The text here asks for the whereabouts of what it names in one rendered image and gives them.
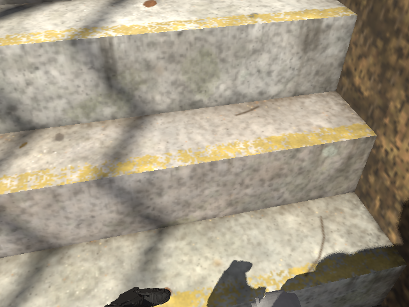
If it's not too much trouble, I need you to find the robot left hand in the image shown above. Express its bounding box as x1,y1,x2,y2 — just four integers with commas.
104,287,171,307

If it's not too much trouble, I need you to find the right robot thigh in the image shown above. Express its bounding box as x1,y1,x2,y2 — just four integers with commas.
251,289,300,307

